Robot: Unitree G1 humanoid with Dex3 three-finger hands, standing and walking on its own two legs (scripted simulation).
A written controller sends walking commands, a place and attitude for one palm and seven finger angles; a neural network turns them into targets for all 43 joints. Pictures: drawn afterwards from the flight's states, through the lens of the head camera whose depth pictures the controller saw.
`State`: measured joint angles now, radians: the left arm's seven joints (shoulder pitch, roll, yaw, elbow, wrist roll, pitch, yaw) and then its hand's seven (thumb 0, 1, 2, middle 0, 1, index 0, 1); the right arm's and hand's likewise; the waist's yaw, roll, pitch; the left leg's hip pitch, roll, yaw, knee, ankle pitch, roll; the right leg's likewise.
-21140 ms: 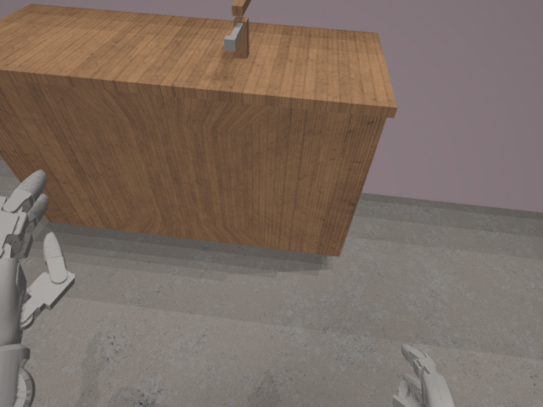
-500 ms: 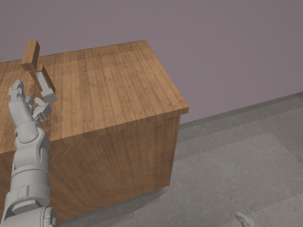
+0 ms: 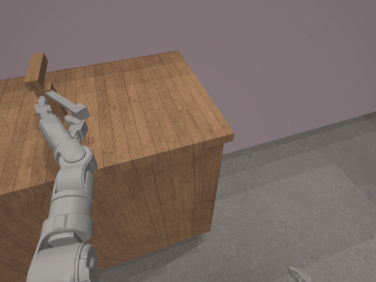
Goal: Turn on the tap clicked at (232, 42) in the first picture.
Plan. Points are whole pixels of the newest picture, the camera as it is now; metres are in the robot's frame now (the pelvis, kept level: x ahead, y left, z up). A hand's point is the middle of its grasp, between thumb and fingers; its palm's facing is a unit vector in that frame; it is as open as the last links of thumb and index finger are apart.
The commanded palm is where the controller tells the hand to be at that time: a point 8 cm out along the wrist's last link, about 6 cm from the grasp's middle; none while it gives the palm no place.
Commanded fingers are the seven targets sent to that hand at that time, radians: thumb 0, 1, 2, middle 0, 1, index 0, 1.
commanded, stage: push the lever round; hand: left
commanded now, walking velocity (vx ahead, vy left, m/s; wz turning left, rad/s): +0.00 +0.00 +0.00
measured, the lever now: (80, 112) +0.43 +0.27 +0.15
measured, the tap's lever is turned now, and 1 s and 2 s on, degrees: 35 57 81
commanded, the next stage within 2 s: lift the hand up off the lever in 1.52 s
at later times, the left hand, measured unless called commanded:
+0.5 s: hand (93, 118) +0.43 +0.24 +0.14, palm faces +0.79 -0.61 -0.09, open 7.8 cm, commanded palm +0.38 +0.25 +0.14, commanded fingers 0.00 0.90 0.90 -0.15 -0.15 -0.15 -0.15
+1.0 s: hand (110, 109) +0.46 +0.21 +0.14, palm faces +0.82 -0.55 -0.14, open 7.7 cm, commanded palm +0.41 +0.22 +0.14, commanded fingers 0.00 0.90 0.90 -0.15 -0.15 -0.15 -0.15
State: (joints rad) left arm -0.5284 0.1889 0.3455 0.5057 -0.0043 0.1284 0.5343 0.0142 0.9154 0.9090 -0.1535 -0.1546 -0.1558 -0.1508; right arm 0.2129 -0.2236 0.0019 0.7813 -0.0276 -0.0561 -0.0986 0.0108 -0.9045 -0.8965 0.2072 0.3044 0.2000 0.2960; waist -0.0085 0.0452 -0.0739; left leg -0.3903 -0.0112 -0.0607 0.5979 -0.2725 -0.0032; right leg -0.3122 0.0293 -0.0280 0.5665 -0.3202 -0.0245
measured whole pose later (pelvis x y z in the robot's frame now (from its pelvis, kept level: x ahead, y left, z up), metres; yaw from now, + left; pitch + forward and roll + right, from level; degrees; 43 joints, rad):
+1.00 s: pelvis -0.01 -0.01 -0.01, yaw +1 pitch +9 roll -1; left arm -0.89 0.14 0.42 0.87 0.13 0.15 0.87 0.02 0.93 0.92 -0.15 -0.15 -0.16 -0.15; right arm 0.24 -0.21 -0.03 0.85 -0.10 -0.04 -0.02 0.01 -0.91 -0.90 0.21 0.30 0.20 0.30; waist -0.06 0.05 -0.11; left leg -0.54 -0.01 -0.08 0.68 -0.29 -0.02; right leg -0.46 0.04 -0.05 0.66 -0.35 -0.04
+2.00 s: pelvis +0.03 -0.01 -0.01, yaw +0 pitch +10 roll -1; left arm -0.89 0.16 0.49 0.82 0.13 0.16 0.86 0.02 0.90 0.90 -0.16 -0.15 -0.17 -0.15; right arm 0.31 -0.22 -0.05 0.83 -0.11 -0.03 0.03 0.01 -0.91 -0.90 0.21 0.30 0.20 0.30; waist -0.08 0.06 -0.14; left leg -0.51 0.00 -0.06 0.66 -0.33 -0.01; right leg -0.42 0.04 -0.03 0.61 -0.37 -0.03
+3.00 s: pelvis +0.00 -0.01 +0.00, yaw +0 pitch +7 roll -1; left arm -0.97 0.18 0.47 0.83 0.12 0.25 0.88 0.02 0.90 0.90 -0.15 -0.15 -0.16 -0.15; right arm 0.30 -0.23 -0.04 0.87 -0.09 -0.07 0.01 0.01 -0.91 -0.90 0.20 0.30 0.20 0.30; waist -0.07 0.06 -0.12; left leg -0.46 0.01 -0.06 0.60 -0.27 -0.02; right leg -0.38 0.05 -0.03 0.57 -0.31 -0.04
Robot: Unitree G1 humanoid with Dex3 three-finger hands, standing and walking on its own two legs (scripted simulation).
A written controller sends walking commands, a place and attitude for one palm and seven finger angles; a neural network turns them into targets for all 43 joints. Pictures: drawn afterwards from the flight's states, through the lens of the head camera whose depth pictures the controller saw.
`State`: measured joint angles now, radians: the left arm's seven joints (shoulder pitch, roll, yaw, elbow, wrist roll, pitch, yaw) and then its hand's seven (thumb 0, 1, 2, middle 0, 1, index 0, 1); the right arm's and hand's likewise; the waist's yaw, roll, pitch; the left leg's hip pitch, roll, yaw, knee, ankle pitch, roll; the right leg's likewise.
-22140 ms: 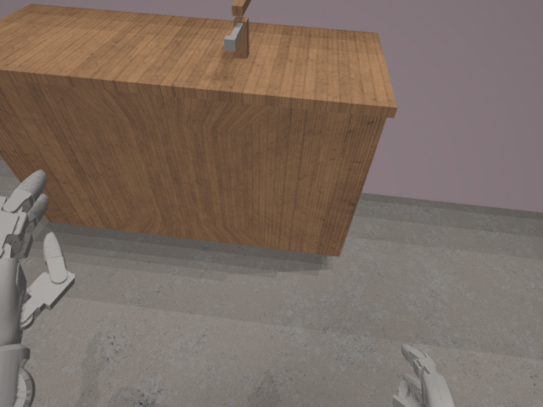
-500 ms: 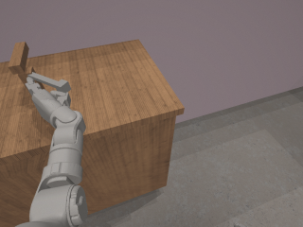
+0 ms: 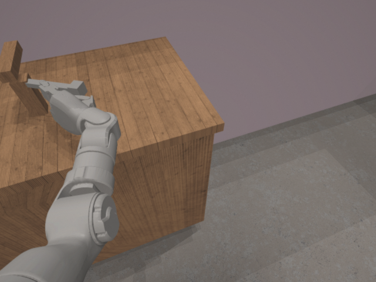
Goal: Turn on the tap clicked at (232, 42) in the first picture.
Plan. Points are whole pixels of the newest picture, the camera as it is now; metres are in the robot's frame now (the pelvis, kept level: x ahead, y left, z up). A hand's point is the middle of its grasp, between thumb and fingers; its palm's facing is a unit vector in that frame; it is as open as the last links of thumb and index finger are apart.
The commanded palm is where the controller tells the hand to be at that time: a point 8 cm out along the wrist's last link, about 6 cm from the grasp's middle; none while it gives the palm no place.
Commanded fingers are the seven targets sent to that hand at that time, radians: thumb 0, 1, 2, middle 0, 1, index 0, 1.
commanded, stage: push the lever round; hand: left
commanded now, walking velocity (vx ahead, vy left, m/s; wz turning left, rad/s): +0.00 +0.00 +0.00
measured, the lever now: (77, 89) +0.50 +0.25 +0.16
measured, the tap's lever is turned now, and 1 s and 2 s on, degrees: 57 81 81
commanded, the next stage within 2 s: lift the hand up off the lever in 0.52 s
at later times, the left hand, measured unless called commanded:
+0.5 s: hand (101, 87) +0.51 +0.20 +0.15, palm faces +0.82 -0.55 -0.16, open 7.8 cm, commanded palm +0.46 +0.23 +0.15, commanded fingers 0.00 0.90 0.90 -0.15 -0.15 -0.15 -0.15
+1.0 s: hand (91, 85) +0.51 +0.22 +0.16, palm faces +0.83 -0.55 -0.11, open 7.7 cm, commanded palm +0.45 +0.23 +0.17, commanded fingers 0.00 0.90 0.90 -0.15 -0.15 -0.15 -0.15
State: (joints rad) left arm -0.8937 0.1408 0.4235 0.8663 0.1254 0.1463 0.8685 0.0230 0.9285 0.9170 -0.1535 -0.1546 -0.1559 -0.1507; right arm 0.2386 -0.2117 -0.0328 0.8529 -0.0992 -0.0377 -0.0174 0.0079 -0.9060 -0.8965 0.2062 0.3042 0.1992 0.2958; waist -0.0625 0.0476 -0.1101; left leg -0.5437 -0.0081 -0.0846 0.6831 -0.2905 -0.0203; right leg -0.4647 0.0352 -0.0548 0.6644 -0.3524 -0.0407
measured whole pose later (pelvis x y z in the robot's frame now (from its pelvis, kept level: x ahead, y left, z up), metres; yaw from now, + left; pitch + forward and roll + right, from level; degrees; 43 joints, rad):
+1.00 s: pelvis +0.03 +0.00 +0.00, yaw -1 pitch +10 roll -1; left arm -0.89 0.16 0.49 0.82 0.13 0.16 0.86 0.02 0.90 0.90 -0.16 -0.15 -0.17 -0.15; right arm 0.31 -0.22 -0.05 0.83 -0.11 -0.03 0.03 0.01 -0.91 -0.90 0.21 0.30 0.20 0.30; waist -0.08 0.06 -0.14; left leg -0.51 0.00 -0.06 0.66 -0.33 -0.01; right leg -0.42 0.04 -0.03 0.61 -0.37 -0.03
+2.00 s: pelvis +0.01 +0.00 +0.01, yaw -1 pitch +7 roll -1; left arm -0.97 0.18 0.47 0.83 0.12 0.25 0.88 0.02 0.90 0.90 -0.15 -0.15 -0.16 -0.15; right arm 0.30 -0.23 -0.04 0.87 -0.09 -0.07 0.01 0.01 -0.91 -0.90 0.20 0.30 0.20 0.30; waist -0.07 0.06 -0.12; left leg -0.46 0.01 -0.06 0.60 -0.27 -0.02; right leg -0.38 0.05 -0.03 0.57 -0.31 -0.04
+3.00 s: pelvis +0.01 -0.01 +0.02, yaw +0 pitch +4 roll +0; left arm -0.99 0.14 0.41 0.75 0.09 0.42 0.85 0.02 0.90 0.90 -0.15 -0.15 -0.16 -0.15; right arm 0.18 -0.23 -0.02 0.86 -0.05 -0.05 -0.03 0.01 -0.91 -0.90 0.21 0.30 0.20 0.30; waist -0.01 0.05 -0.11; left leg -0.37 0.01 -0.08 0.52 -0.23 -0.03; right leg -0.30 0.04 -0.05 0.52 -0.30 -0.05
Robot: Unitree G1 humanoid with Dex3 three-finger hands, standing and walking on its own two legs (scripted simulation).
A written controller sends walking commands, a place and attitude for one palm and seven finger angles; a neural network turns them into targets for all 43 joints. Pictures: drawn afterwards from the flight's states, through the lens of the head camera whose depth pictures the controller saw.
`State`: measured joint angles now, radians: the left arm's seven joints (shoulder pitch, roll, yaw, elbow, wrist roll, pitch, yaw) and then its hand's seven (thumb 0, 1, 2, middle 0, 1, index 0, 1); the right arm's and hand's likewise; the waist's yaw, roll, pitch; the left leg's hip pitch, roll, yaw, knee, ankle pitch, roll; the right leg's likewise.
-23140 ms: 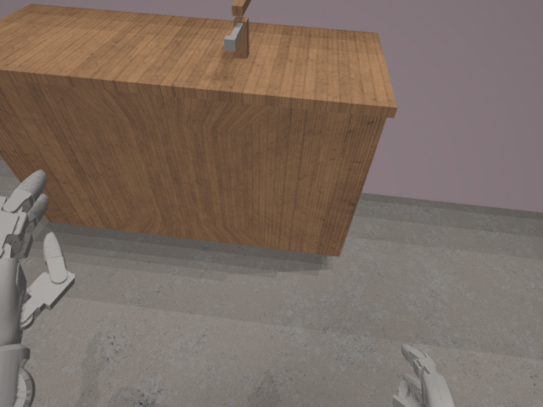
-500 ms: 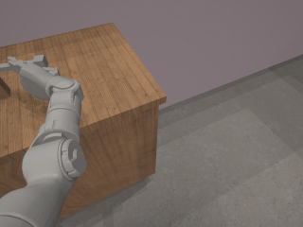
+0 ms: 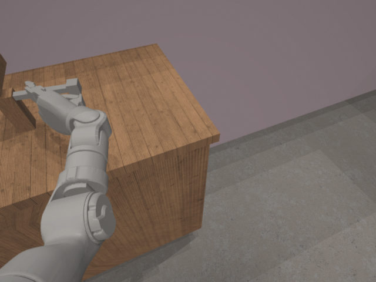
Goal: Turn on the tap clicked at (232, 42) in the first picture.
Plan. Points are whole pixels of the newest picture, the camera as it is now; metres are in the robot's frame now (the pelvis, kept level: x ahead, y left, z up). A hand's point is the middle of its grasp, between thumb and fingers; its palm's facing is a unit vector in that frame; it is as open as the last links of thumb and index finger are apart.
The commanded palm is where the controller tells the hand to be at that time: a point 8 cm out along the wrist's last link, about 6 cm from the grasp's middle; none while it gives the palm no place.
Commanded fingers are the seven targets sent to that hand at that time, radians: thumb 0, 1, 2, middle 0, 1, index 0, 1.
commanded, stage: lift the hand up off the lever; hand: left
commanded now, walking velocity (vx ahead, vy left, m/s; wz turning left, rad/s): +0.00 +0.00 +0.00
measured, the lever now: (74, 87) +0.52 +0.26 +0.15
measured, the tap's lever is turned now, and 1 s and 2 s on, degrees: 81 81 81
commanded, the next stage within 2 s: none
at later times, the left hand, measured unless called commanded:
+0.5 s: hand (82, 97) +0.45 +0.21 +0.17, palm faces +0.83 -0.53 -0.16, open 7.8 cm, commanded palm +0.40 +0.23 +0.18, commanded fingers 0.00 0.90 0.90 -0.15 -0.15 -0.15 -0.15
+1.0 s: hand (75, 88) +0.45 +0.21 +0.20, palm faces +0.83 -0.54 -0.10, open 7.8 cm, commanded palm +0.39 +0.23 +0.20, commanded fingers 0.00 0.90 0.90 -0.15 -0.15 -0.15 -0.15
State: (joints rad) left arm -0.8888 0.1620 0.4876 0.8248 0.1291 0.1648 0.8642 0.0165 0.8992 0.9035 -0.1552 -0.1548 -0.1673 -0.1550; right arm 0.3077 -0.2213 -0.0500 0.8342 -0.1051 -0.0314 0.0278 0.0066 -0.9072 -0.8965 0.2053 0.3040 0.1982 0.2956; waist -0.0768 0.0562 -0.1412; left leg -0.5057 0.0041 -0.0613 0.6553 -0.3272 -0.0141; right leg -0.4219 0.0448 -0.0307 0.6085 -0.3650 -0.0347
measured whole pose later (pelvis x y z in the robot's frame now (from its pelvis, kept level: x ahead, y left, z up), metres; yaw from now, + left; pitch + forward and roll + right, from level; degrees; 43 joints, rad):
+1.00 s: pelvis -0.02 +0.00 +0.01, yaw +0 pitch +7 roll -1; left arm -0.97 0.18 0.47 0.83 0.12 0.25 0.88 0.02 0.90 0.90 -0.15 -0.15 -0.16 -0.15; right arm 0.30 -0.23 -0.04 0.87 -0.09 -0.07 0.01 0.01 -0.91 -0.90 0.20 0.30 0.20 0.30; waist -0.07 0.06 -0.12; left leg -0.46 0.01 -0.06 0.60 -0.27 -0.02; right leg -0.38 0.05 -0.03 0.57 -0.31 -0.04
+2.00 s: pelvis -0.03 -0.02 +0.01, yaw +1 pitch +4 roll +0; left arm -0.99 0.14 0.41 0.75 0.09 0.42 0.85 0.02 0.90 0.90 -0.15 -0.15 -0.16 -0.15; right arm 0.18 -0.23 -0.02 0.86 -0.05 -0.05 -0.03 0.01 -0.91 -0.90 0.21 0.30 0.20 0.30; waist -0.01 0.05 -0.11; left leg -0.37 0.01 -0.08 0.52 -0.23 -0.03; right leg -0.30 0.04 -0.05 0.52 -0.30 -0.05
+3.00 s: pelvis -0.04 +0.01 +0.02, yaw -2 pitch -5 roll +0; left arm 0.08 0.31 0.22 -0.13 -0.07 -0.12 0.11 0.02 0.89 0.90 -0.20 -0.26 -0.20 -0.26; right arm 0.18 -0.20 0.03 0.68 -0.01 -0.08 -0.06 0.01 -0.90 -0.90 0.21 0.30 0.20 0.30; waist 0.05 0.06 0.04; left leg -0.09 0.01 0.00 0.34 -0.16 0.00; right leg -0.03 0.04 0.03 0.30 -0.18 -0.02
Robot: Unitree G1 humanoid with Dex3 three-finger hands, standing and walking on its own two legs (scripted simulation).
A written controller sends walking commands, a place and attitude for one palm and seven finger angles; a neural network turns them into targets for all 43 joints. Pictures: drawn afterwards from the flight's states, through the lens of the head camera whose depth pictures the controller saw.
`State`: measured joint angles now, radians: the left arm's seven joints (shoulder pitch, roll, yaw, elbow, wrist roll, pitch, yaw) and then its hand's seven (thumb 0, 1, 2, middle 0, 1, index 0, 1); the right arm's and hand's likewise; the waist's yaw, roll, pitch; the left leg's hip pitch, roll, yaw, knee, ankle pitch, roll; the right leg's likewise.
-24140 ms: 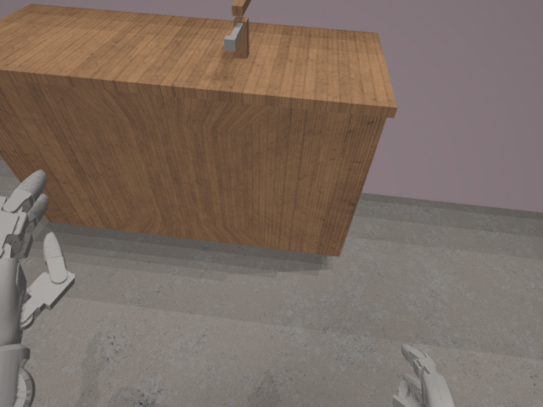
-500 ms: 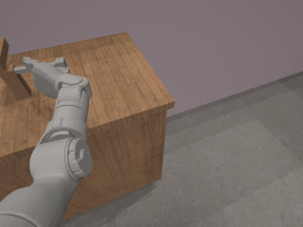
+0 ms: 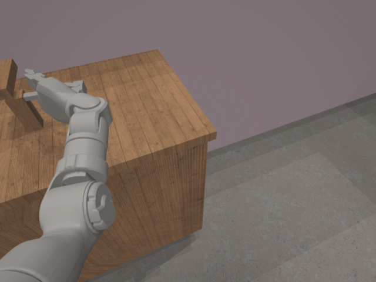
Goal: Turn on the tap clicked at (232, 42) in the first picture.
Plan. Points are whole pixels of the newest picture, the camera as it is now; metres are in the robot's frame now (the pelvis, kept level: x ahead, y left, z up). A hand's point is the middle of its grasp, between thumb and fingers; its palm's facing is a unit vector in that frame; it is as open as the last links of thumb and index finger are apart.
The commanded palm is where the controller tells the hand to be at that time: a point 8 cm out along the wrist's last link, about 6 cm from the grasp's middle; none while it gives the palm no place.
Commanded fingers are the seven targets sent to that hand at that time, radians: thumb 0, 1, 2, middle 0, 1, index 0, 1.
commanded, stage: lift the hand up off the lever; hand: left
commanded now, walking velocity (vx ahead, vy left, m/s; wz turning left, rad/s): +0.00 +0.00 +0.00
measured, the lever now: (79, 88) +0.54 +0.26 +0.15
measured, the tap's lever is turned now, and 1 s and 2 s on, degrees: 81 81 81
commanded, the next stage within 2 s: draw the hand back beside the body in 1.02 s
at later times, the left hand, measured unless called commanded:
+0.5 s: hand (80, 86) +0.46 +0.21 +0.21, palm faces +0.81 -0.58 -0.08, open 7.8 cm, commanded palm +0.40 +0.23 +0.21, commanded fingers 0.00 0.90 0.90 -0.15 -0.15 -0.15 -0.15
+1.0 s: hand (74, 83) +0.44 +0.21 +0.23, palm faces +0.83 -0.55 -0.12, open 7.8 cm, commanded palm +0.39 +0.24 +0.23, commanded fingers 0.00 0.90 0.90 -0.15 -0.15 -0.15 -0.15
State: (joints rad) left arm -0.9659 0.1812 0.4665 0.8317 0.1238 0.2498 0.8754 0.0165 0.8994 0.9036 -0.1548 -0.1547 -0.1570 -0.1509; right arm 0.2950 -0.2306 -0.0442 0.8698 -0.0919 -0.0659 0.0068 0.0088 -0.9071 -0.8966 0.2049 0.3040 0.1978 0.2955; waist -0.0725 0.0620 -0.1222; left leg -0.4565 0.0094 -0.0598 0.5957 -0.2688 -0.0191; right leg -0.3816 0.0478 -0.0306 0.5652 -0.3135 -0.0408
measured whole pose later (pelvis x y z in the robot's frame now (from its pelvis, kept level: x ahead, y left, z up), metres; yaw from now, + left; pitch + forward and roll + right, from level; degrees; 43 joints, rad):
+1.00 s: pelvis +0.00 -0.01 +0.01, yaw +1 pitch +4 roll +0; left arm -0.99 0.14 0.41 0.75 0.09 0.42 0.85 0.02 0.90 0.90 -0.15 -0.15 -0.16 -0.15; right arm 0.18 -0.23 -0.02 0.86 -0.05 -0.05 -0.03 0.01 -0.91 -0.90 0.21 0.30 0.20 0.30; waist -0.01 0.05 -0.11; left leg -0.37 0.01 -0.08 0.52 -0.23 -0.03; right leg -0.30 0.04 -0.05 0.52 -0.30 -0.05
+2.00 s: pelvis -0.01 +0.01 +0.02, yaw -2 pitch -5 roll +0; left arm 0.08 0.31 0.22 -0.13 -0.07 -0.12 0.11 0.02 0.89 0.90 -0.20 -0.26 -0.20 -0.26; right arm 0.18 -0.20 0.03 0.68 -0.01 -0.08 -0.06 0.01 -0.90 -0.90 0.21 0.30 0.20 0.30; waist 0.05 0.06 0.04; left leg -0.09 0.01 0.00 0.34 -0.16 0.00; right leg -0.03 0.04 0.03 0.30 -0.18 -0.02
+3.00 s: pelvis -0.02 +0.02 +0.01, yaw -2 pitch -1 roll -1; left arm 0.48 0.34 0.28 -0.40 -0.04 -0.13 0.12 0.01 0.89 0.90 -0.21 -0.31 -0.21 -0.30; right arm 0.17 -0.25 -0.03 0.59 0.00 -0.03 -0.08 0.01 -0.90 -0.90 0.21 0.30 0.20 0.30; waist 0.02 0.08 0.03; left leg -0.25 0.00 -0.01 0.44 -0.17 0.01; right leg -0.19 0.03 0.01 0.40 -0.20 0.00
